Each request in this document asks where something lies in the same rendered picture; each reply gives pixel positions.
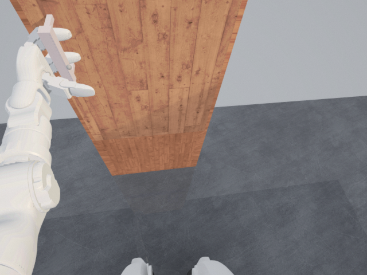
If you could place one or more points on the robot left thigh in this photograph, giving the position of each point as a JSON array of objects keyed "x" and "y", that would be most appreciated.
[{"x": 138, "y": 268}]

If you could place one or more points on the robot left hand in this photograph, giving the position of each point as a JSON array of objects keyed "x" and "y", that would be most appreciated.
[{"x": 31, "y": 65}]

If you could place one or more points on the handle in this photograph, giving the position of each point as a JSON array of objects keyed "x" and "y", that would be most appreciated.
[{"x": 53, "y": 47}]

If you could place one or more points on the robot thigh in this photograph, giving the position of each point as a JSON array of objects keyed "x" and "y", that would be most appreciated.
[
  {"x": 211, "y": 267},
  {"x": 138, "y": 268}
]

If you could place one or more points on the cupboard door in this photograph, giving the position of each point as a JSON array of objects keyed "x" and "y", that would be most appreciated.
[{"x": 154, "y": 64}]

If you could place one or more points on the robot left upper arm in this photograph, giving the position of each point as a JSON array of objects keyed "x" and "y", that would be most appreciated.
[{"x": 28, "y": 190}]

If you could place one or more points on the robot right thigh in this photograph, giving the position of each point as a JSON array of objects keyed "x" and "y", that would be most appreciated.
[{"x": 211, "y": 267}]

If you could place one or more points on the left robot forearm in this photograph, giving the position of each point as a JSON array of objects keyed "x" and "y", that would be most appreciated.
[{"x": 29, "y": 132}]

